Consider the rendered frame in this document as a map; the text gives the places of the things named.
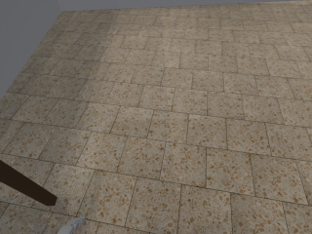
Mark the robot left hand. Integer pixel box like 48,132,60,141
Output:
57,216,86,234

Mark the table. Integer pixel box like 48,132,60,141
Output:
0,160,58,206

